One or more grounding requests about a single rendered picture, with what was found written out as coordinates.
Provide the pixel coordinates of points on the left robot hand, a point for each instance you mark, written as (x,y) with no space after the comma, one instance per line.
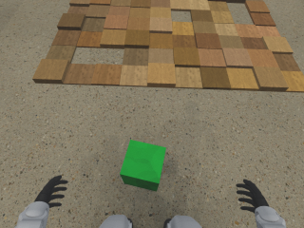
(45,194)

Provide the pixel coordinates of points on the right robot hand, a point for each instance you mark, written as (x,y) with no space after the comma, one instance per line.
(256,198)

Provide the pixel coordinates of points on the right robot thigh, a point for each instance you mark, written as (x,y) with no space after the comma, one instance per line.
(182,222)

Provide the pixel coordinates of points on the robot thigh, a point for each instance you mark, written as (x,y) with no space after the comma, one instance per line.
(182,222)
(116,221)

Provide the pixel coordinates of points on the left robot thigh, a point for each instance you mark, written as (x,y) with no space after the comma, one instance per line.
(116,221)

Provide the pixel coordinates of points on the carton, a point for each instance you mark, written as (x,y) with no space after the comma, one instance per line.
(142,165)

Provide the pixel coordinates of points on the left robot forearm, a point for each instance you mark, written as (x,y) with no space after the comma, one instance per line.
(34,216)

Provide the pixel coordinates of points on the right robot forearm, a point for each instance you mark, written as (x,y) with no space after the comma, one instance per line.
(268,217)

